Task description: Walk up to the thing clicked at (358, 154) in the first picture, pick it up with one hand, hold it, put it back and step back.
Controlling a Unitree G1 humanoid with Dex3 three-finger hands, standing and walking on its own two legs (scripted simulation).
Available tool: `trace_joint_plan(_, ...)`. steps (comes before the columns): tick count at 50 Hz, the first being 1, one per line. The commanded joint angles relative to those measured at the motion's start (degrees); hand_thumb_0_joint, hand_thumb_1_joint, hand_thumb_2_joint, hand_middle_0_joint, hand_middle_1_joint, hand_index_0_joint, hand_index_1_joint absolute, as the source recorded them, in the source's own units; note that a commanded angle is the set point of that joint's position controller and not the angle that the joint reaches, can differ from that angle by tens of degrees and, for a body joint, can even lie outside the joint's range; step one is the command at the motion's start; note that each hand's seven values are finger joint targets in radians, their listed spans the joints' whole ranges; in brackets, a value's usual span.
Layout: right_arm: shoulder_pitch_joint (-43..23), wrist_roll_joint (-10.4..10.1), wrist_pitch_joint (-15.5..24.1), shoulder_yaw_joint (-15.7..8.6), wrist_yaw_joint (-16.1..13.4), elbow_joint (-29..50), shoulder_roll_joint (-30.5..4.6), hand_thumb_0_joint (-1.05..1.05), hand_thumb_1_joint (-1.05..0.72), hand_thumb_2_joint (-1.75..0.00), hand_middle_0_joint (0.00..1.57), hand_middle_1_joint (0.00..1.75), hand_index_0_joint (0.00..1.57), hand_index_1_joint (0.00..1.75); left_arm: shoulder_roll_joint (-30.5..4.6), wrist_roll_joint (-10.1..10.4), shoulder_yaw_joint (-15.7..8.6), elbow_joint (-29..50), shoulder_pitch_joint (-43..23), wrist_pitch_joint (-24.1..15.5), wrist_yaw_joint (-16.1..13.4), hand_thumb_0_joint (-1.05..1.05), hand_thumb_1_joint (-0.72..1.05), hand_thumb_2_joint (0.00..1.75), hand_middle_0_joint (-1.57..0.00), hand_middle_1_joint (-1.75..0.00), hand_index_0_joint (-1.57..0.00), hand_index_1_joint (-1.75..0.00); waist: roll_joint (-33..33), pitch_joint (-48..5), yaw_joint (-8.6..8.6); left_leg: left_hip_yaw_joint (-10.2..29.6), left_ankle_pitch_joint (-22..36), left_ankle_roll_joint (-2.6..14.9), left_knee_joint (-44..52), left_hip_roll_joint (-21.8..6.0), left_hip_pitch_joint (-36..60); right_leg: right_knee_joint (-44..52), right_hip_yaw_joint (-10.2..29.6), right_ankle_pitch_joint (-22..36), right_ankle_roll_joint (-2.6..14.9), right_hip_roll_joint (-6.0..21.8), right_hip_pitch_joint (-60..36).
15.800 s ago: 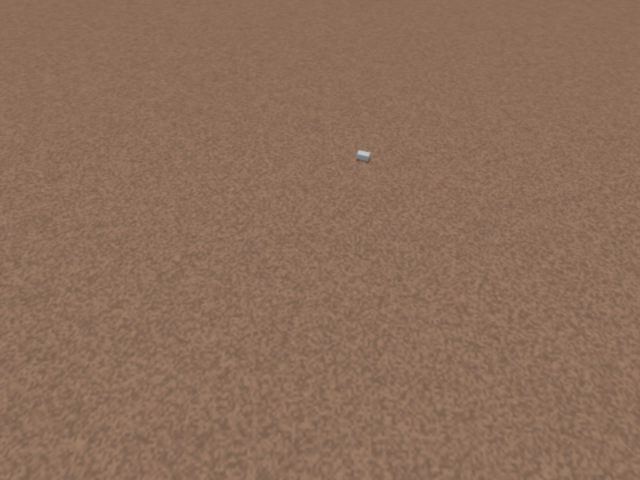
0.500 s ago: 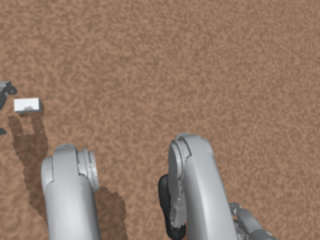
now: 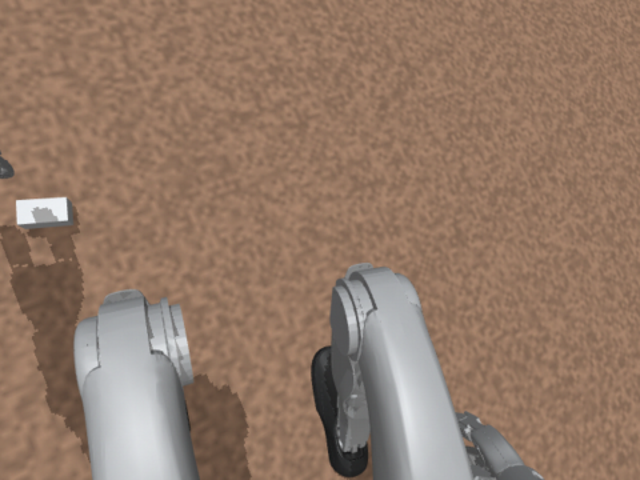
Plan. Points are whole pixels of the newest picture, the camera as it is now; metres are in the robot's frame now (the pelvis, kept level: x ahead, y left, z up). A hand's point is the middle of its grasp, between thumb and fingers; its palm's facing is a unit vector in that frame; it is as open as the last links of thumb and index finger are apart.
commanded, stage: rise first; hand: left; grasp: from above
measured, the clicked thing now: (45, 213) +0.45 +0.33 -0.29
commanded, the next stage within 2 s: approach in 0.52 s
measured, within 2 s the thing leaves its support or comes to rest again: neither
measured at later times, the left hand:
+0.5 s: hand out of the picture +0.40 +0.37 -0.16, palm faces -0.46 -0.09 -0.88, open 11.8 cm
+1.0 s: hand (42, 183) +0.45 +0.29 -0.16, palm faces -0.40 -0.05 -0.91, open 11.7 cm
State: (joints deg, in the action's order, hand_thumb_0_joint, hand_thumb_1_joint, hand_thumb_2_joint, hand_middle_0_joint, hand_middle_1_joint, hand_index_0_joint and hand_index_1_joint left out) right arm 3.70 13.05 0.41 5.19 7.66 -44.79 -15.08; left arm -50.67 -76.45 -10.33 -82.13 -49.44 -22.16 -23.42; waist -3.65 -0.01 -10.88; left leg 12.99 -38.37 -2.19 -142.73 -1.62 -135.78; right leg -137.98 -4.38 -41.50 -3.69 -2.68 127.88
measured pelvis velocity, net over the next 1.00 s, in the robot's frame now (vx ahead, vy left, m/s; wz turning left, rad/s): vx -0.01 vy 0.00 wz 0.01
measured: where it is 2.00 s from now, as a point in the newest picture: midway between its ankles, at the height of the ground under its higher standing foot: (261, 449)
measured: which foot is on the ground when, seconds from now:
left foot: down 0.00-1.00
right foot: down 0.00-1.00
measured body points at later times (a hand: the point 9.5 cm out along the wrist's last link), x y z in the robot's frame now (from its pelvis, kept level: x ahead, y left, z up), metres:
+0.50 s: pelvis +0.00 +0.00 +0.00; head +0.22 +0.10 +0.38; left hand +0.42 +0.37 -0.11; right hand +0.09 -0.27 -0.10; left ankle +0.07 +0.14 -0.27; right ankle +0.10 -0.13 -0.27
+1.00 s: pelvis -0.01 +0.00 +0.01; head +0.22 +0.09 +0.39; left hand +0.47 +0.29 -0.11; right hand +0.08 -0.27 -0.09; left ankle +0.07 +0.14 -0.27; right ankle +0.10 -0.13 -0.27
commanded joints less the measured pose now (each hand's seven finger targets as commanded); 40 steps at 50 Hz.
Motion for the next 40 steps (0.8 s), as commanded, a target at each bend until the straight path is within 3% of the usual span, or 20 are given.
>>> trace_joint_plan(1, 9.33, -0.31, -0.26, -4.62, -0.60, 0.90, -14.78, 0.00, -0.91, -0.90, 0.20, 0.30, 0.20, 0.30, -14.65, 1.09, -0.73, 5.44, -13.13, 0.25, -1.47, 0.00, -0.14, 0.67, -0.44, -0.64, -0.44, -0.65, 20.60, -37.20, 0.18, -8.40, 8.97, 3.01, 14.29, 0.38, 32.45, 13.59, -6.63, 12.55, 5.17, -1.39, -12.91)
trace_joint_plan(5, 9.47, -0.76, -0.39, -4.76, -0.82, 1.09, -14.98, 0.00, -0.91, -0.90, 0.20, 0.30, 0.20, 0.30, -17.63, 0.96, -1.83, 8.03, -15.31, -0.30, -1.11, 0.00, -0.15, 0.69, -0.43, -0.65, -0.43, -0.65, 21.61, -38.76, 0.93, -8.51, 8.96, 2.93, 14.33, 0.37, 32.65, 13.92, -6.33, 12.70, 5.25, -1.31, -13.75)
trace_joint_plan(7, 9.58, -0.48, -0.37, -4.40, -0.72, 0.96, -14.83, 0.00, -0.91, -0.90, 0.20, 0.30, 0.20, 0.30, -15.25, 1.32, -0.67, 7.02, -15.03, -0.39, -1.10, 0.00, -0.15, 0.68, -0.43, -0.66, -0.43, -0.66, 19.10, -36.38, -0.29, -8.39, 8.30, 3.20, 14.32, 0.37, 30.96, 14.75, -6.47, 12.37, 4.94, -1.43, -14.01)
trace_joint_plan(10, 9.38, -0.69, -0.21, -4.40, -0.84, 1.20, -15.03, 0.00, -0.91, -0.90, 0.20, 0.30, 0.20, 0.30, -17.36, 1.23, -1.99, 8.76, -15.93, -0.57, -1.47, 0.00, -0.16, 0.70, -0.42, -0.67, -0.41, -0.68, 22.05, -38.58, 0.89, -8.37, 9.63, 2.88, 14.72, 0.37, 33.87, 13.95, -6.39, 12.96, 5.19, -1.26, -13.76)
trace_joint_plan(13, 9.55, -0.94, -0.35, -4.38, -0.74, 1.00, -14.71, 0.00, -0.91, -0.90, 0.20, 0.30, 0.20, 0.30, -15.69, 1.01, -1.00, 6.90, -14.74, -0.26, -1.37, 0.00, -0.16, 0.69, -0.43, -0.65, -0.43, -0.66, 19.73, -37.91, 0.17, -8.40, 10.03, 3.15, 14.21, 0.34, 32.50, 14.36, -6.28, 13.76, 4.96, -1.35, -14.05)
trace_joint_plan(15, 9.89, -0.85, -0.30, -4.41, -0.79, 1.22, -14.96, 0.00, -0.91, -0.90, 0.20, 0.30, 0.20, 0.30, -17.71, 1.16, -2.30, 8.47, -15.98, -0.27, -1.60, 0.00, -0.18, 0.70, -0.42, -0.66, -0.41, -0.67, 20.60, -38.59, 0.55, -8.64, 9.79, 3.14, 14.40, 0.45, 32.47, 14.60, -6.11, 13.67, 4.90, -1.21, -14.87)
trace_joint_plan(19, 9.18, -1.13, -0.13, -4.17, -0.86, 1.32, -14.68, 0.00, -0.91, -0.90, 0.20, 0.30, 0.20, 0.30, -15.52, 1.09, -0.57, 5.84, -15.35, 0.16, -1.21, 0.00, -0.17, 0.70, -0.42, -0.68, -0.41, -0.68, 20.34, -35.52, 0.10, -8.45, 7.07, 2.96, 15.57, 0.49, 31.59, 14.61, -6.47, 11.00, 5.36, -1.36, -12.39)
trace_joint_plan(21, 9.48, -0.98, -0.09, -4.28, -0.92, 1.60, -15.06, 0.00, -0.91, -0.90, 0.20, 0.30, 0.20, 0.30, -17.37, 1.28, -1.77, 8.00, -16.69, -0.09, -1.25, 0.00, -0.17, 0.70, -0.42, -0.67, -0.41, -0.68, 20.90, -37.54, 0.28, -8.57, 7.41, 3.01, 15.14, 0.58, 32.03, 14.87, -6.28, 11.36, 5.20, -1.22, -13.64)
trace_joint_plan(23, 9.20, -0.84, -0.01, -4.30, -1.00, 1.37, -14.83, 0.00, -0.91, -0.90, 0.20, 0.30, 0.20, 0.30, -15.98, 1.23, -0.57, 7.75, -16.78, -0.13, -1.10, 0.00, -0.16, 0.69, -0.42, -0.67, -0.42, -0.68, 20.47, -37.36, 0.05, -8.61, 7.08, 3.01, 14.99, 0.46, 31.67, 14.85, -6.24, 11.22, 5.16, -1.21, -13.41)
trace_joint_plan(30, 9.80, -1.12, 0.13, -4.19, -0.80, 1.59, -14.87, 0.00, -0.91, -0.90, 0.20, 0.30, 0.20, 0.30, -16.39, 1.32, -0.94, 6.87, -15.50, -0.36, -0.98, 0.00, -0.18, 0.70, -0.41, -0.68, -0.41, -0.68, 21.68, -37.62, 0.16, -8.34, 9.41, 2.93, 15.08, 0.47, 33.28, 14.10, -6.55, 12.95, 5.24, -1.14, -13.26)
trace_joint_plan(31, 9.85, -0.97, 0.05, -4.26, -0.85, 1.59, -14.86, 0.00, -0.91, -0.90, 0.20, 0.30, 0.20, 0.30, -16.32, 1.11, -0.88, 8.76, -16.53, -0.52, -0.94, 0.00, -0.24, 0.77, -0.43, -0.62, -0.39, -0.66, 21.79, -39.26, 0.17, -8.19, 10.00, 2.90, 15.08, 0.41, 34.37, 14.11, -6.71, 13.41, 5.19, -1.22, -13.75)
trace_joint_plan(34, 10.34, -1.19, 0.10, -4.30, -0.81, 1.55, -14.70, 0.00, -0.90, -0.90, 0.20, 0.30, 0.20, 0.30, -14.03, 1.36, 0.68, 8.93, -17.02, -0.33, -0.98, 0.00, -0.14, 0.67, -0.41, -0.70, -0.42, -0.69, 21.49, -38.75, -0.48, -8.43, 9.26, 3.01, 14.99, 0.49, 33.07, 14.75, -6.44, 13.43, 5.07, -1.22, -13.86)
trace_joint_plan(35, 10.22, -1.51, 0.29, -4.43, -0.73, 1.59, -14.48, 0.00, -0.90, -0.90, 0.20, 0.30, 0.20, 0.30, -11.80, 1.81, 2.31, 7.72, -16.61, -0.10, -1.01, 0.00, -0.15, 0.67, -0.41, -0.70, -0.42, -0.69, 21.17, -37.00, -0.95, -8.45, 7.93, 2.90, 15.51, 0.47, 32.72, 14.86, -6.47, 12.21, 5.25, -1.19, -12.55)
trace_joint_plan(40, 12.23, -1.98, 0.96, -4.77, -0.97, 0.97, -14.90, 0.00, -0.90, -0.90, 0.20, 0.30, 0.20, 0.30, -7.23, 1.66, 6.28, 10.92, -24.22, 0.61, -2.29, 0.00, -0.17, 0.69, -0.39, -0.74, -0.40, -0.72, 21.93, -38.96, -3.91, -7.89, 7.68, 2.67, 15.68, 0.15, 34.00, 15.78, -6.93, 12.86, 5.12, -1.21, -12.28)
